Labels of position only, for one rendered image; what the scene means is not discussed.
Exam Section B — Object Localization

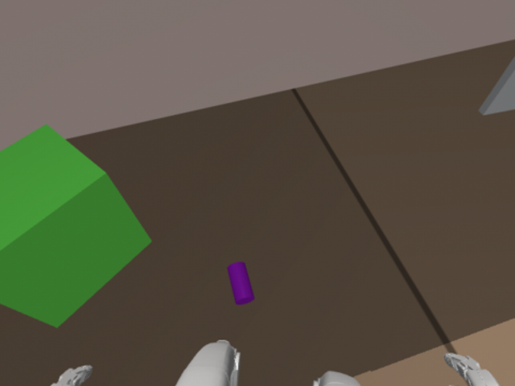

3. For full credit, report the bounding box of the right robot hand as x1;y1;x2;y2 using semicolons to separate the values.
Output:
443;353;500;386

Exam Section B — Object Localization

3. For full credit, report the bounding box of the left robot hand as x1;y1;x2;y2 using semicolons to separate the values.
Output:
51;365;93;386

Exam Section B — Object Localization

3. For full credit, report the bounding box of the can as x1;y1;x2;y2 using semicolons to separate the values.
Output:
228;262;254;305

